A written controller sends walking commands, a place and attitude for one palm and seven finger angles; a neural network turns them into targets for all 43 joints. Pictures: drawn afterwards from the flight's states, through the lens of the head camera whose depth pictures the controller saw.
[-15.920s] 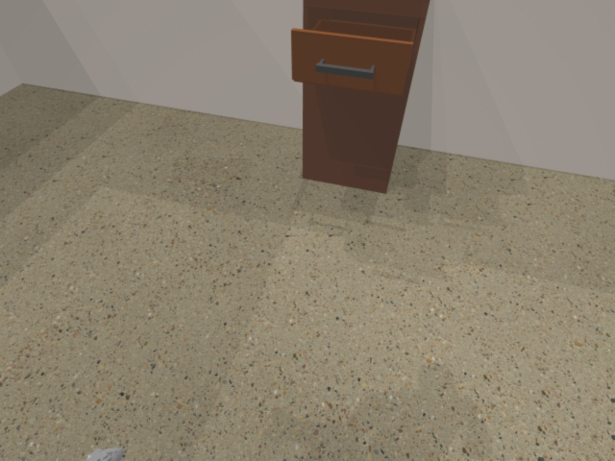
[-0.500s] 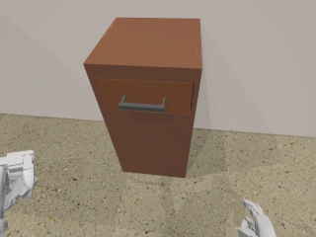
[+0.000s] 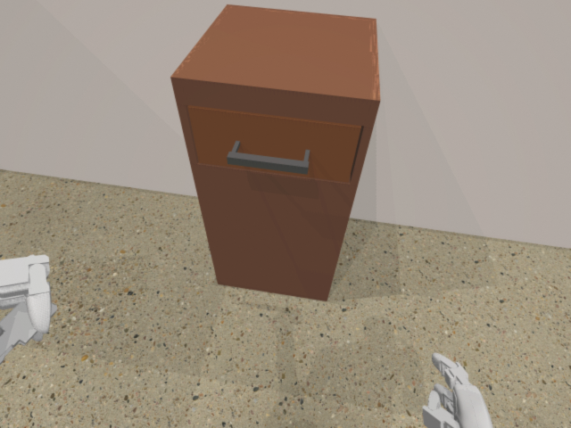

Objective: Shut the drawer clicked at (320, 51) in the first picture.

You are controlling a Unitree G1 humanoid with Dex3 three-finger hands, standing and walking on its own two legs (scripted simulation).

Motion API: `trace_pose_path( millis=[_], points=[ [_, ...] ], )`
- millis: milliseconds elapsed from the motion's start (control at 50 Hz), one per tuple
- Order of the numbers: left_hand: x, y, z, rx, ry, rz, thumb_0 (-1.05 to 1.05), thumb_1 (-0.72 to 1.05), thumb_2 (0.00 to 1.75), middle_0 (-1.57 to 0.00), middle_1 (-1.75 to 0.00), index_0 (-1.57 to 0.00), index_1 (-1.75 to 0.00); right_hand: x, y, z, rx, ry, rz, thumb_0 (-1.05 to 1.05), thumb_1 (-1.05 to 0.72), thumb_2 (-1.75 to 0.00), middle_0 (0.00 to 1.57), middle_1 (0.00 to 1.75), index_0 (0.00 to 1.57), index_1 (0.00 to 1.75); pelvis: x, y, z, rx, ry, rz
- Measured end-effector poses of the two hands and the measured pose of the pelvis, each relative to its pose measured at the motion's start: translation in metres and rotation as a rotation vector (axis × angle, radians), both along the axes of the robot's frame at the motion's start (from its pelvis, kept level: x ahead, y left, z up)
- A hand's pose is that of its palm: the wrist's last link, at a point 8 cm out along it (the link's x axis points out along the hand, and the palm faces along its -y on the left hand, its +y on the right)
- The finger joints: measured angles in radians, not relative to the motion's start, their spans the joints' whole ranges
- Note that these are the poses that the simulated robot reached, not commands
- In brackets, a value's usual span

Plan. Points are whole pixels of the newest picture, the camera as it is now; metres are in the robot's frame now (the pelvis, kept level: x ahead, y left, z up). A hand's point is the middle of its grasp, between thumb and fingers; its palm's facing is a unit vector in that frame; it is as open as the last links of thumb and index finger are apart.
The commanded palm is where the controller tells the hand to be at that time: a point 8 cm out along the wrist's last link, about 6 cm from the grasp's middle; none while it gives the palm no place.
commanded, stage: step back with the hand held close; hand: left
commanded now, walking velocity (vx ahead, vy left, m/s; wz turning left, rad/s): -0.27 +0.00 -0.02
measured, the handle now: (269, 156) +0.68 +0.08 -0.04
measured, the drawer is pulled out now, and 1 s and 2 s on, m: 0.00 0.00 0.00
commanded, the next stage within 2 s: stop stepping back and stand still in 0.56 s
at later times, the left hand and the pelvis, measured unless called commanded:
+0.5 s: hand out of the picture +0.14 +0.25 +0.18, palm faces +0.40 -0.80 -0.45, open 3.2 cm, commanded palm +0.09 +0.28 +0.19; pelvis -0.05 +0.00 +0.01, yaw -1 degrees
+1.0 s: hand out of the picture +0.10 +0.25 +0.18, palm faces +0.37 -0.86 -0.36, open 3.2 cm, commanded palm +0.03 +0.28 +0.19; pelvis -0.12 +0.01 +0.00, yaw -3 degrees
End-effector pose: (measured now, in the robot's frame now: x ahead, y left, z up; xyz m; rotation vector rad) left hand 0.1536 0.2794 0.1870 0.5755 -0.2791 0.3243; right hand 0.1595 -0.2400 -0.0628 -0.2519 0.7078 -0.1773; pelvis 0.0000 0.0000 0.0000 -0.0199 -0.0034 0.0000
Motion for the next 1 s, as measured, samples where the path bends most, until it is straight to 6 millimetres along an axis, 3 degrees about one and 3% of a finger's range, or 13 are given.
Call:
trace_pose_path(
  millis=[260, 460, 580, 640, 700, 760, 860, 940, 1000],
  points=[
    [-0.024, -0.003, 0.0, -0.022, -0.066, -0.037, 0.01, 0.89, 0.89, -1.41, -1.6, -1.4, -1.6, -0.031, -0.007, -0.011, -0.023, 0.07, -0.003, 0.02, -0.9, -0.89, 0.21, 0.3, 0.2, 0.3, -0.027, 0.001, -0.006, -0.006, 0.005, 0.03],
    [-0.049, 0.016, 0.015, 0.016, -0.069, -0.001, 0.01, 0.89, 0.89, -1.41, -1.6, -1.4, -1.6, -0.049, 0.014, 0.002, -0.005, 0.032, 0.013, 0.02, -0.9, -0.89, 0.2, 0.3, 0.2, 0.3, -0.044, 0.003, 0.005, -0.053, 0.064, 0.002],
    [-0.053, -0.017, 0.006, -0.019, -0.051, -0.102, 0.01, 0.9, 0.9, -1.41, -1.6, -1.4, -1.6, -0.058, 0.015, -0.004, 0.028, 0.012, 0.067, 0.01, -0.9, -0.89, 0.21, 0.3, 0.2, 0.3, -0.078, -0.01, 0.002, -0.01, 0.105, -0.076],
    [-0.057, -0.035, 0.006, -0.012, -0.024, -0.183, 0.01, 0.89, 0.9, -1.41, -1.6, -1.4, -1.6, -0.074, 0.006, -0.005, 0.043, 0.008, 0.035, 0.01, -0.9, -0.89, 0.21, 0.3, 0.21, 0.3, -0.099, -0.014, 0.003, -0.036, 0.08, -0.077],
    [-0.071, -0.042, 0.011, 0.013, -0.019, -0.24, 0.01, 0.89, 0.89, -1.41, -1.6, -1.4, -1.6, -0.097, -0.006, 0.0, 0.04, -0.005, -0.025, 0.01, -0.9, -0.89, 0.21, 0.3, 0.21, 0.3, -0.108, -0.017, 0.001, -0.041, 0.052, -0.069],
    [-0.088, -0.035, 0.012, 0.024, -0.013, -0.228, 0.01, 0.89, 0.89, -1.41, -1.6, -1.4, -1.6, -0.122, -0.021, 0.004, 0.002, -0.004, -0.082, 0.01, -0.9, -0.89, 0.21, 0.3, 0.21, 0.3, -0.107, -0.015, 0.0, -0.031, 0.028, -0.067],
    [-0.102, -0.004, 0.005, -0.019, -0.063, -0.119, 0.01, 0.89, 0.89, -1.41, -1.6, -1.4, -1.6, -0.154, -0.037, -0.002, -0.087, 0.028, -0.151, 0.01, -0.9, -0.89, 0.2, 0.3, 0.2, 0.3, -0.098, 0.001, -0.006, -0.042, -0.027, -0.057],
    [-0.096, 0.015, -0.003, -0.088, -0.118, -0.056, 0.01, 0.89, 0.89, -1.41, -1.6, -1.41, -1.6, -0.166, -0.028, -0.007, -0.108, 0.047, -0.165, 0.02, -0.9, -0.89, 0.2, 0.3, 0.2, 0.29, -0.101, 0.011, -0.008, -0.035, -0.047, -0.049],
    [-0.094, 0.014, -0.001, -0.107, -0.102, -0.052, 0.01, 0.89, 0.9, -1.41, -1.6, -1.4, -1.6, -0.167, -0.008, -0.001, -0.064, 0.029, -0.126, 0.02, -0.9, -0.89, 0.2, 0.3, 0.2, 0.29, -0.115, 0.012, -0.001, -0.022, -0.038, -0.053]
  ],
)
